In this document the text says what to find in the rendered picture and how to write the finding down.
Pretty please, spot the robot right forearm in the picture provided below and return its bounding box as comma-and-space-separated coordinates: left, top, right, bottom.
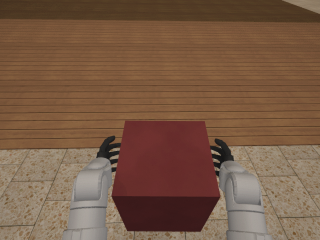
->
219, 160, 273, 240

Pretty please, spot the robot right hand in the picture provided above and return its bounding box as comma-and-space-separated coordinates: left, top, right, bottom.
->
210, 138, 234, 177

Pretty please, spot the carton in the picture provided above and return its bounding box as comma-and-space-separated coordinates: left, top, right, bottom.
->
111, 120, 221, 232

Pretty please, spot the robot left forearm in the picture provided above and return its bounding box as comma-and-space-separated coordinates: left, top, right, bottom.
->
62, 157, 112, 240

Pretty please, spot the robot left hand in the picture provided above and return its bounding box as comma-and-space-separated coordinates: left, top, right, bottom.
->
96, 135, 121, 172

